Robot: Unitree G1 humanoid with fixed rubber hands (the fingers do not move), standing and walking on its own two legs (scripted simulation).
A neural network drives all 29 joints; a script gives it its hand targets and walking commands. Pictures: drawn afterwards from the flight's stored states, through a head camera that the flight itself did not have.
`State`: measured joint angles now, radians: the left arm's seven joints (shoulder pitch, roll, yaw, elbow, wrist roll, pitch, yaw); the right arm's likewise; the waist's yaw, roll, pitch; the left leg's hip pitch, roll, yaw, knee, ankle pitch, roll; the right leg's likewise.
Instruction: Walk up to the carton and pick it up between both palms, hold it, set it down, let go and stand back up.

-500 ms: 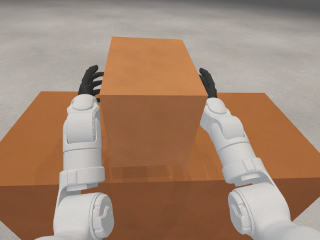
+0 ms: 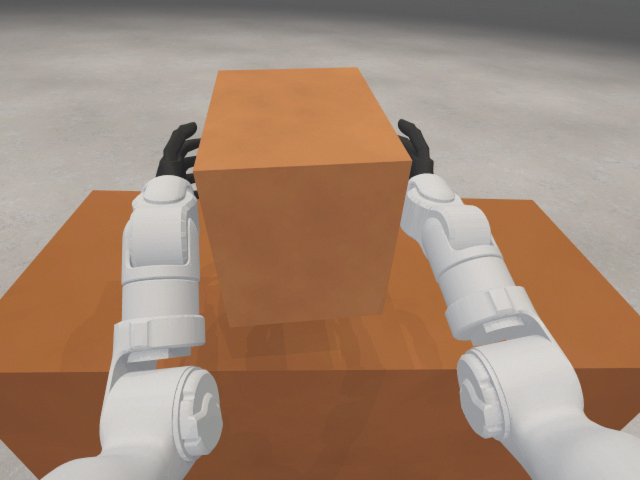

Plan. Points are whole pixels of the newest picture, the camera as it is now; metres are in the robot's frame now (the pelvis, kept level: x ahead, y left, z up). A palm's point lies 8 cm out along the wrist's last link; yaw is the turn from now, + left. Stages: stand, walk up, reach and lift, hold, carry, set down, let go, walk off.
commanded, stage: hold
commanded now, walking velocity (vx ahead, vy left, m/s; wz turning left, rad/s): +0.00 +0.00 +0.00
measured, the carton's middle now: (297, 188) +0.42 +0.00 +0.23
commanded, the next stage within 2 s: none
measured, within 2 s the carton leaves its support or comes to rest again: neither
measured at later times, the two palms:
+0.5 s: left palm (176, 196) +0.37 +0.15 +0.24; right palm (414, 191) +0.38 -0.14 +0.24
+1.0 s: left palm (178, 193) +0.38 +0.14 +0.24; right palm (416, 188) +0.38 -0.14 +0.25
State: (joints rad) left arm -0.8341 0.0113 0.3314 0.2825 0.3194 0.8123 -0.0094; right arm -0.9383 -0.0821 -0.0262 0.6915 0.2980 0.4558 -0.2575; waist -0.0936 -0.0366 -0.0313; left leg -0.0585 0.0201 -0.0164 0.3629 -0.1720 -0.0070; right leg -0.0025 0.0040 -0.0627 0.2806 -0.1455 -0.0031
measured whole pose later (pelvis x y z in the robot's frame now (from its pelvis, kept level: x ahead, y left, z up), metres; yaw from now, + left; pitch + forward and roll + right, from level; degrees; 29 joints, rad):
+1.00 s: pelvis +0.01 +0.00 +0.00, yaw +0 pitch -8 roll -1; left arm -0.77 -0.02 0.33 0.19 0.33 0.83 -0.02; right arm -0.88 -0.10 0.03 0.59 0.34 0.49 -0.29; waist -0.10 -0.03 -0.01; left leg -0.03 0.02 -0.02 0.36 -0.19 -0.01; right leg 0.03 0.01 -0.04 0.26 -0.15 0.00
